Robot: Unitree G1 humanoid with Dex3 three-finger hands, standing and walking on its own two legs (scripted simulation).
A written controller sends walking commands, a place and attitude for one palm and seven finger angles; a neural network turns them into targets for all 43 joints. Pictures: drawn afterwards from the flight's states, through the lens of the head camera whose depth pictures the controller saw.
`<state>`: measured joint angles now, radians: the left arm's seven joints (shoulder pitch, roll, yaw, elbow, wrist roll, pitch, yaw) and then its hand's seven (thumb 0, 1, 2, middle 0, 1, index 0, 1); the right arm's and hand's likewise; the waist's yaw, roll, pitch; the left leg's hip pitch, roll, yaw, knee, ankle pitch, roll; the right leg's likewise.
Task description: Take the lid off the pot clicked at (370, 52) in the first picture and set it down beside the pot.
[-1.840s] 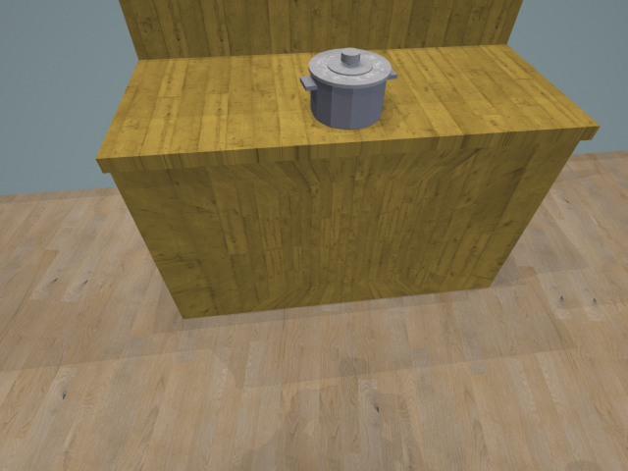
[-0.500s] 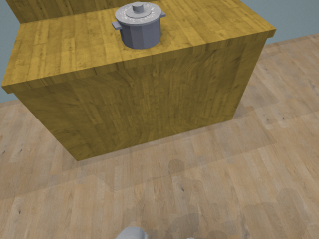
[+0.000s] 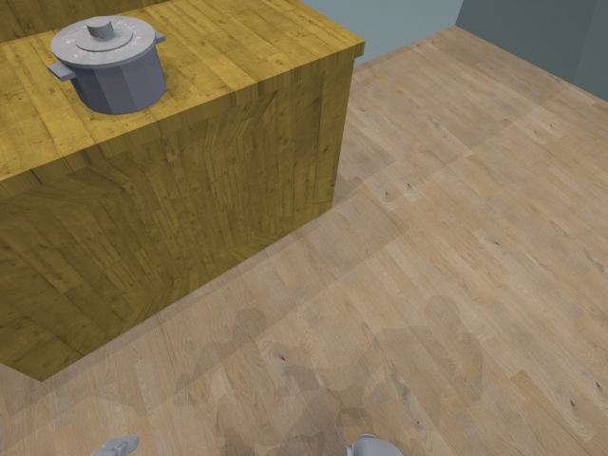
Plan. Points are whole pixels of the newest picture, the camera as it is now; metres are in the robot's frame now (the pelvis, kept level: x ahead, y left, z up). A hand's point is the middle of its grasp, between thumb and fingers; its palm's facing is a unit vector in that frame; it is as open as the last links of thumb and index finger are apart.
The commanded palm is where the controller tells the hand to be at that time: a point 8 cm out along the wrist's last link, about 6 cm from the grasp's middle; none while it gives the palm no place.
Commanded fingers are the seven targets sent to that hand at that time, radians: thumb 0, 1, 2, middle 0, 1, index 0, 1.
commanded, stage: walk to a spot facing it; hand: left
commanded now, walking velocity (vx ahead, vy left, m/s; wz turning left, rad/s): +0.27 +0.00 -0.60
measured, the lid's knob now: (99, 26) +0.80 +0.46 +0.11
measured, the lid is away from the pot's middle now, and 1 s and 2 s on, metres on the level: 0.00 0.00 0.00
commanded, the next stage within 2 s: turn to face it in 0.80 s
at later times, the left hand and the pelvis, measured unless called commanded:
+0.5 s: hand (225, 378) +0.24 +0.15 -0.16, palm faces -0.32 -0.93 -0.17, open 7.3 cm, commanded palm none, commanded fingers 0.00 0.90 0.90 -0.20 -0.30 -0.20 -0.30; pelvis +0.10 -0.02 +0.00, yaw -19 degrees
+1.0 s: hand (350, 286) +0.43 -0.06 -0.16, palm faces -0.52 -0.83 -0.22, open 7.2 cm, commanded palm none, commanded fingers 0.00 0.90 0.90 -0.20 -0.30 -0.20 -0.30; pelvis +0.24 -0.16 +0.00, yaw -32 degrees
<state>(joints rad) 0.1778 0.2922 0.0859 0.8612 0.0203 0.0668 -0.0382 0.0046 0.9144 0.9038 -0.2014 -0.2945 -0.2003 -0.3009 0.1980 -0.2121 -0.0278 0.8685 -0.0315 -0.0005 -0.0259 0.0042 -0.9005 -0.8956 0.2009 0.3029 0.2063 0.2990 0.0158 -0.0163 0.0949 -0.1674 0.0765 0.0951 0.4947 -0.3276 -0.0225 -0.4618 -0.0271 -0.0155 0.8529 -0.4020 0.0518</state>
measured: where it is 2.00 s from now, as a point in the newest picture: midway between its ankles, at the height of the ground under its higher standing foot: (379, 417)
